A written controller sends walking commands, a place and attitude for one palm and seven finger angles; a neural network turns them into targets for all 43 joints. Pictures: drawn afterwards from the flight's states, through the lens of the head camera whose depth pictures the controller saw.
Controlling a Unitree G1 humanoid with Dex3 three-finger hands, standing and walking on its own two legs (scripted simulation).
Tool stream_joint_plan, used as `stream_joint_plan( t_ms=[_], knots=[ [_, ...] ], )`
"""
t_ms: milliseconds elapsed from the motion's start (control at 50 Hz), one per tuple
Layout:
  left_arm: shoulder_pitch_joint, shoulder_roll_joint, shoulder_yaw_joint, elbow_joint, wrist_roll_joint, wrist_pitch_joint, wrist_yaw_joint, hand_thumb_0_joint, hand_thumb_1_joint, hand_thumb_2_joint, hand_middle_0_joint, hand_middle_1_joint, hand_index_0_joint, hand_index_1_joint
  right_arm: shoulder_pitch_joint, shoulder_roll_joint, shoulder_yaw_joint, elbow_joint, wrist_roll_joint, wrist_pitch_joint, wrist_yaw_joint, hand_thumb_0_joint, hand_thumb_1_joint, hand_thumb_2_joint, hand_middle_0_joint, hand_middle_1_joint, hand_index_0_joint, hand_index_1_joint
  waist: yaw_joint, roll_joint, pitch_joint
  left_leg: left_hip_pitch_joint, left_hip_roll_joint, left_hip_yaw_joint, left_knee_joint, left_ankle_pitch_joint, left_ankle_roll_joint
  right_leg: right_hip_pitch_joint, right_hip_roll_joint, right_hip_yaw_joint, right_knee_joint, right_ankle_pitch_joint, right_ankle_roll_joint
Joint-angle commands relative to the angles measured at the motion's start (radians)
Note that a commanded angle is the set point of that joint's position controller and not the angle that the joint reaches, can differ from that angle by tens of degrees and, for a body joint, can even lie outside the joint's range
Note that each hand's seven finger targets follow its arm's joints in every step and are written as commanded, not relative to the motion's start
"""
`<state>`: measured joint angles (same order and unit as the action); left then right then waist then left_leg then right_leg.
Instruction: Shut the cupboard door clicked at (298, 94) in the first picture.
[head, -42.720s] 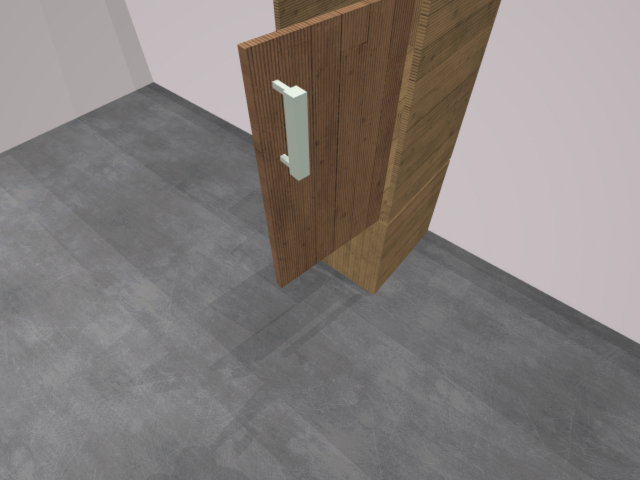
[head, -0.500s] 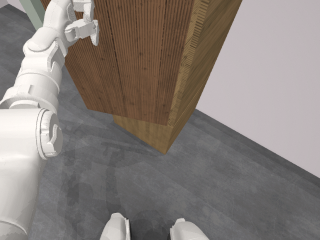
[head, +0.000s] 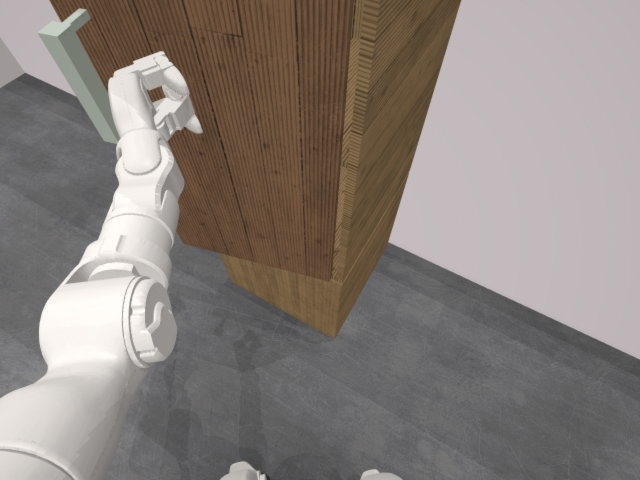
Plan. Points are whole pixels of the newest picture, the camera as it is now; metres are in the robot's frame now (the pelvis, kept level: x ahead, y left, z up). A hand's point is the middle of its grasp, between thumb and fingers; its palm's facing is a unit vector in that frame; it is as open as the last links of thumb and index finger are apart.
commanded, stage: pull the fist back off the door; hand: left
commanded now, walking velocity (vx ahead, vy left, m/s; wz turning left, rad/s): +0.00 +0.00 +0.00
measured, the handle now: (99, 80) +0.61 +0.21 +0.15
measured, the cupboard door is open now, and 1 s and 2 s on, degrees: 14 14 14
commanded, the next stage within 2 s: draw the hand back to the body in 0.40 s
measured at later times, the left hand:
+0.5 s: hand (190, 149) +0.46 +0.09 +0.16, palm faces +0.18 -0.98 -0.01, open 3.1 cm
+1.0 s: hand (103, 228) +0.35 +0.15 +0.18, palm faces +0.18 -0.98 -0.01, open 3.1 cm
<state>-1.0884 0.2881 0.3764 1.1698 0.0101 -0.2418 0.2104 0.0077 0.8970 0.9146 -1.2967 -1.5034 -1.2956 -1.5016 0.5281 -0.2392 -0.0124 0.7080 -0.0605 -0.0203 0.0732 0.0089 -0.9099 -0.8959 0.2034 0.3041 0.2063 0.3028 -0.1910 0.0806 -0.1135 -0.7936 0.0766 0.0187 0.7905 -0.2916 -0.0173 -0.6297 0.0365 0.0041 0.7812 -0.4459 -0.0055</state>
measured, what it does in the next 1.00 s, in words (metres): stands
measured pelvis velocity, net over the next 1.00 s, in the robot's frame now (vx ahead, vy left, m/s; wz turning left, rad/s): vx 0.00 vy -0.01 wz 0.03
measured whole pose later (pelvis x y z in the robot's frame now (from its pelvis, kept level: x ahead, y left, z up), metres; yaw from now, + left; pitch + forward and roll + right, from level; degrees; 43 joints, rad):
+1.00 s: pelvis +0.00 -0.01 +0.03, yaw +2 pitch +1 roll +0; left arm -0.25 0.15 0.15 0.22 -0.17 0.01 0.05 0.02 0.90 0.90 -1.29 -1.50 -1.29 -1.49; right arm 0.26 -0.26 -0.01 0.66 0.05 -0.01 -0.05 0.02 -0.91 -0.90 0.20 0.30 0.20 0.30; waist 0.00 0.07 -0.07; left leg -0.36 0.04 0.02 0.59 -0.24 -0.03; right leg -0.21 0.01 0.00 0.60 -0.41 -0.01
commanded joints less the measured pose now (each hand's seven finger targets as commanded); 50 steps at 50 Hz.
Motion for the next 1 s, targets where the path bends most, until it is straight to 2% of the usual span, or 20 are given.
stream_joint_plan(
  t_ms=[0,20,80,160,240,280,320,360,440,500,560,620,660,680,780,860,900,940,960,980],
  knots=[
    [-0.346,0.117,-0.058,-0.317,-0.015,-0.064,0.002,0.0,0.9,0.9,-1.3,-1.5,-1.3,-1.5,0.058,-0.153,-0.073,-0.087,0.016,-0.028,-0.014,0.0,-0.9,-0.9,0.2,0.3,0.2,0.3,0.04,-0.065,-0.391,0.477,-0.07,0.003,-0.039,0.303,0.052,0.098,0.046,-0.044,-0.137,0.508,0.008],
    [-0.322,0.107,-0.063,-0.335,-0.022,-0.053,-0.001,0.0,0.9,0.9,-1.3,-1.5,-1.3,-1.5,0.047,-0.154,-0.077,-0.089,0.021,-0.026,-0.017,0.0,-0.9,-0.9,0.2,0.3,0.2,0.3,0.043,-0.093,-0.376,0.472,-0.071,0.007,-0.046,0.29,0.053,0.112,0.045,-0.042,-0.146,0.511,0.01],
    [-0.272,0.081,-0.077,-0.443,-0.045,-0.036,-0.001,0.0,0.9,0.9,-1.3,-1.5,-1.3,-1.5,0.005,-0.149,-0.08,-0.1,0.034,-0.025,-0.027,0.0,-0.9,-0.9,0.2,0.3,0.2,0.3,0.066,-0.061,-0.388,0.526,-0.075,0.015,-0.061,0.322,0.051,0.15,0.041,-0.039,-0.152,0.554,0.008],
    [-0.232,-0.002,-0.161,-0.598,-0.059,-0.032,0.001,0.0,0.9,0.9,-1.3,-1.5,-1.3,-1.5,-0.043,-0.136,-0.08,-0.106,0.041,-0.037,-0.036,0.0,-0.9,-0.9,0.2,0.3,0.2,0.3,0.072,-0.027,-0.382,0.597,-0.076,0.016,-0.064,0.373,0.05,0.165,0.036,-0.04,-0.151,0.591,0.006],
    [-0.149,-0.085,-0.224,-0.617,-0.072,0.003,0.004,0.0,0.9,0.9,-1.3,-1.5,-1.3,-1.5,-0.102,-0.129,-0.077,-0.114,0.054,-0.044,-0.043,0.0,-0.9,-0.9,0.2,0.3,0.2,0.3,0.073,-0.102,-0.326,0.595,-0.076,0.017,-0.077,0.346,0.051,0.162,0.03,-0.043,-0.164,0.587,0.012],
    [-0.143,-0.094,-0.235,-0.646,-0.074,0.017,0.01,0.0,0.9,0.9,-1.3,-1.5,-1.3,-1.5,-0.129,-0.125,-0.074,-0.117,0.059,-0.044,-0.049,0.0,-0.9,-0.9,0.2,0.3,0.2,0.3,0.084,-0.084,-0.327,0.61,-0.079,0.016,-0.085,0.336,0.048,0.167,0.025,-0.04,-0.166,0.576,0.011],
    [-0.128,-0.064,-0.205,-0.65,-0.082,0.032,0.017,0.0,0.9,0.9,-1.3,-1.5,-1.3,-1.5,-0.152,-0.126,-0.067,-0.121,0.059,-0.04,-0.056,0.0,-0.9,-0.9,0.2,0.3,0.2,0.3,0.092,-0.132,-0.315,0.585,-0.084,0.018,-0.093,0.317,0.051,0.199,0.018,-0.034,-0.171,0.591,0.014],
    [-0.174,-0.034,-0.189,-0.631,-0.077,0.038,0.022,0.0,0.9,0.9,-1.3,-1.5,-1.3,-1.5,-0.164,-0.126,-0.06,-0.116,0.059,-0.032,-0.066,0.0,-0.9,-0.9,0.2,0.3,0.2,0.3,0.083,-0.169,-0.278,0.56,-0.087,0.019,-0.1,0.279,0.054,0.202,0.011,-0.025,-0.183,0.571,0.021],
    [-0.203,-0.057,-0.216,-0.585,-0.066,0.029,0.017,0.0,0.9,0.9,-1.3,-1.5,-1.3,-1.5,-0.196,-0.111,-0.051,-0.117,0.061,-0.026,-0.071,0.0,-0.9,-0.9,0.2,0.3,0.2,0.3,0.083,-0.108,-0.279,0.567,-0.089,0.017,-0.097,0.26,0.049,0.183,0.001,-0.018,-0.18,0.546,0.016],
    [-0.198,-0.085,-0.235,-0.521,-0.076,0.028,0.003,0.0,0.9,0.9,-1.3,-1.5,-1.3,-1.5,-0.199,-0.114,-0.047,-0.118,0.062,-0.025,-0.071,0.0,-0.9,-0.9,0.2,0.3,0.2,0.3,0.077,-0.133,-0.269,0.555,-0.088,0.011,-0.098,0.248,0.048,0.17,0.001,-0.02,-0.182,0.53,0.016],
    [-0.027,0.006,-0.134,-0.548,-0.095,0.027,-0.016,0.0,0.9,0.9,-1.3,-1.5,-1.3,-1.5,-0.202,-0.124,-0.05,-0.147,0.063,-0.019,-0.069,0.0,-0.9,-0.9,0.2,0.3,0.2,0.3,0.145,-0.153,-0.346,0.55,-0.092,0.017,-0.11,0.293,0.048,0.273,-0.002,-0.017,-0.171,0.601,0.014],
    [0.082,-0.021,-0.156,-0.686,-0.102,0.032,-0.046,0.0,0.9,0.9,-1.3,-1.5,-1.3,-1.5,-0.228,-0.112,-0.047,-0.186,0.071,-0.015,-0.065,0.0,-0.9,-0.9,0.2,0.3,0.2,0.3,0.167,-0.152,-0.357,0.559,-0.094,0.035,-0.126,0.329,0.051,0.334,-0.006,-0.02,-0.17,0.692,0.019],
    [0.19,0.036,-0.107,-0.76,-0.114,0.047,-0.062,0.0,0.9,0.9,-1.3,-1.5,-1.3,-1.5,-0.239,-0.118,-0.047,-0.203,0.075,-0.01,-0.07,0.0,-0.9,-0.9,0.2,0.3,0.2,0.3,0.191,-0.199,-0.347,0.549,-0.094,0.039,-0.143,0.331,0.053,0.39,-0.01,-0.018,-0.181,0.747,0.029],
    [0.218,0.025,-0.124,-0.817,-0.119,0.057,-0.073,0.0,0.9,0.9,-1.3,-1.5,-1.3,-1.5,-0.259,-0.114,-0.046,-0.212,0.083,-0.006,-0.073,0.0,-0.9,-0.9,0.2,0.3,0.2,0.3,0.191,-0.184,-0.328,0.552,-0.095,0.046,-0.153,0.325,0.053,0.398,-0.014,-0.014,-0.19,0.764,0.033],
    [0.281,0.003,-0.175,-1.04,-0.153,0.107,-0.11,0.0,0.9,0.9,-1.3,-1.5,-1.3,-1.5,-0.319,-0.109,-0.042,-0.218,0.097,-0.023,-0.097,0.0,-0.9,-0.9,0.2,0.3,0.2,0.3,0.185,-0.155,-0.25,0.621,-0.089,0.044,-0.188,0.279,0.062,0.366,-0.003,-0.021,-0.246,0.639,0.032],
    [0.374,-0.007,-0.211,-1.172,-0.165,0.145,-0.141,0.0,0.9,0.9,-1.3,-1.5,-1.3,-1.5,-0.364,-0.104,-0.033,-0.221,0.105,-0.041,-0.115,0.0,-0.9,-0.9,0.2,0.3,0.2,0.3,0.193,-0.066,-0.221,0.672,-0.088,0.042,-0.21,0.276,0.059,0.359,0.0,-0.025,-0.268,0.562,0.02],
    [0.454,-0.014,-0.212,-1.19,-0.179,0.176,-0.151,0.0,0.9,0.9,-1.3,-1.5,-1.3,-1.5,-0.393,-0.1,-0.025,-0.221,0.109,-0.05,-0.121,0.0,-0.9,-0.9,0.2,0.3,0.2,0.3,0.201,-0.079,-0.181,0.677,-0.085,0.034,-0.226,0.251,0.055,0.342,0.001,-0.036,-0.281,0.504,0.014],
    [0.508,-0.008,-0.202,-1.196,-0.196,0.217,-0.163,0.0,0.9,0.9,-1.245,-1.44,-1.245,-1.44,-0.418,-0.105,-0.019,-0.227,0.111,-0.055,-0.129,0.0,-0.9,-0.9,0.2,0.3,0.2,0.3,0.205,-0.131,-0.147,0.67,-0.086,0.029,-0.242,0.216,0.055,0.335,-0.001,-0.036,-0.303,0.459,0.018],
    [0.54,0.019,-0.182,-1.194,-0.198,0.235,-0.167,0.0,0.9,0.9,-1.217,-1.41,-1.217,-1.41,-0.431,-0.11,-0.015,-0.228,0.113,-0.053,-0.134,0.0,-0.9,-0.9,0.2,0.3,0.2,0.3,0.21,-0.14,-0.114,0.665,-0.085,0.028,-0.25,0.201,0.056,0.336,-0.003,-0.033,-0.316,0.434,0.02],
    [0.546,0.007,-0.192,-1.227,-0.202,0.248,-0.173,0.0,0.9,0.9,-1.19,-1.38,-1.19,-1.38,-0.449,-0.105,-0.009,-0.236,0.114,-0.053,-0.135,0.0,-0.9,-0.9,0.2,0.3,0.2,0.3,0.213,-0.125,-0.118,0.673,-0.087,0.027,-0.259,0.201,0.054,0.341,-0.006,-0.036,-0.315,0.424,0.016]
  ],
)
